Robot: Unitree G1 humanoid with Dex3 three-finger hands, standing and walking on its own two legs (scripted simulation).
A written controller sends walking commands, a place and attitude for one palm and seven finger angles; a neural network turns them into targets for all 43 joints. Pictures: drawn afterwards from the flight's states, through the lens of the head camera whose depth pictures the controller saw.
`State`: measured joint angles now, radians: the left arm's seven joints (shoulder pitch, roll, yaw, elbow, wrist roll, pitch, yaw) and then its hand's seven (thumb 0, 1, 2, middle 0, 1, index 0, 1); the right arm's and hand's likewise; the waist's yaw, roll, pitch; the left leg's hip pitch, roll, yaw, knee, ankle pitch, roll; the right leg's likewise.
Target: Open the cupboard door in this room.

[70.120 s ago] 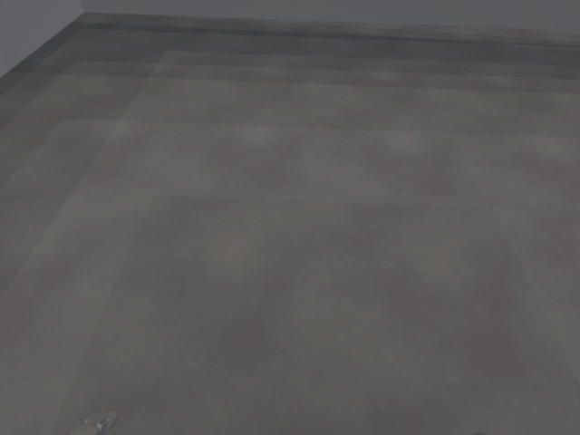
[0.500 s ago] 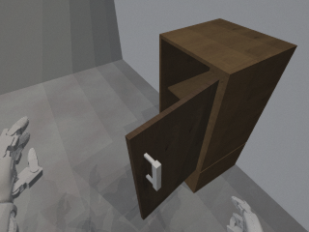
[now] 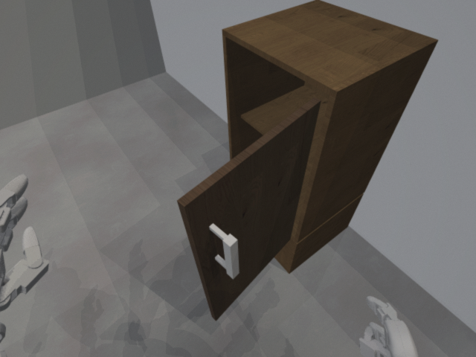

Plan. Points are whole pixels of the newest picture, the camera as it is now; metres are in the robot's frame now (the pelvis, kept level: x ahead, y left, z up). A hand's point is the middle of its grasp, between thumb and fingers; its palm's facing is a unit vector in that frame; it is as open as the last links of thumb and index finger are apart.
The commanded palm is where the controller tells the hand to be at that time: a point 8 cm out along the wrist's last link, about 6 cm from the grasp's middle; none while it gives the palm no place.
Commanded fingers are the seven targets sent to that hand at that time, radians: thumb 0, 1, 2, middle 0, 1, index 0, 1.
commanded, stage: step back with the hand held close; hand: left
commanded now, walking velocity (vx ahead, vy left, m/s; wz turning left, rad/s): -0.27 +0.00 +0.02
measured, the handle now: (224, 251) +0.32 +0.06 -0.05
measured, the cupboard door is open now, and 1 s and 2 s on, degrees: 100 100 100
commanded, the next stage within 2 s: stop stepping back and stand still in 1.08 s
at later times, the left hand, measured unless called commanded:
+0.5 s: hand out of the picture +0.13 +0.29 +0.15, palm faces +0.49 -0.75 -0.45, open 7.4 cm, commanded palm +0.07 +0.32 +0.17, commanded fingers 0.00 0.90 0.90 -0.20 -0.30 -0.20 -0.30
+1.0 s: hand out of the picture +0.09 +0.29 +0.16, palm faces +0.48 -0.76 -0.44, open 7.4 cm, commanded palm +0.03 +0.30 +0.17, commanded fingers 0.00 0.90 0.90 -0.20 -0.30 -0.20 -0.30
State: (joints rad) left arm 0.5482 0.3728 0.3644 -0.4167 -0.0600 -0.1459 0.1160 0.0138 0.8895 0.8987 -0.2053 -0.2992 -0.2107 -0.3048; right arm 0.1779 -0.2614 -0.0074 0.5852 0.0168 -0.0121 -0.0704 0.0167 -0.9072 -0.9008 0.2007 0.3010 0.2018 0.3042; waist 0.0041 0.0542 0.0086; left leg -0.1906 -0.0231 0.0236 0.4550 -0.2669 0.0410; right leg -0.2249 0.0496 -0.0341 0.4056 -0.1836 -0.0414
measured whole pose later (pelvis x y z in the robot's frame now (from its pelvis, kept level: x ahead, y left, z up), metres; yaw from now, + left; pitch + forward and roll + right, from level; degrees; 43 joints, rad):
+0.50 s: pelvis -0.07 +0.02 -0.02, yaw +1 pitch -2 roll -1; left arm 0.49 0.38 0.43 -0.47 0.00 -0.19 0.15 0.01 0.89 0.90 -0.21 -0.30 -0.21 -0.31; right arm 0.23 -0.23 0.02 0.55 0.00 -0.04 -0.08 0.02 -0.91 -0.90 0.20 0.30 0.20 0.30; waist 0.02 0.00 0.01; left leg -0.37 -0.05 0.04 0.66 -0.27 0.08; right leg -0.40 0.03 0.01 0.62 -0.20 -0.01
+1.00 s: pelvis -0.11 +0.00 -0.01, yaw -1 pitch +8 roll -3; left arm 0.54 0.41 0.49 -0.54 -0.05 -0.26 0.16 0.01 0.89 0.90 -0.20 -0.30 -0.21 -0.30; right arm 0.17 -0.18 0.01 0.66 -0.04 -0.14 -0.05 0.02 -0.91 -0.90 0.20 0.30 0.20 0.30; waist 0.03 -0.03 -0.07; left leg -0.55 0.02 0.04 0.49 -0.09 0.05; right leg -0.16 0.09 0.05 0.69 -0.48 0.02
